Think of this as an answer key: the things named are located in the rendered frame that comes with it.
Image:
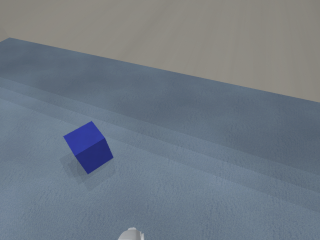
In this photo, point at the carton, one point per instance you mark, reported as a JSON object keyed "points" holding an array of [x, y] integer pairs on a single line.
{"points": [[89, 147]]}

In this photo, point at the robot left thigh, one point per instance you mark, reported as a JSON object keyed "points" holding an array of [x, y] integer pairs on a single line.
{"points": [[132, 234]]}

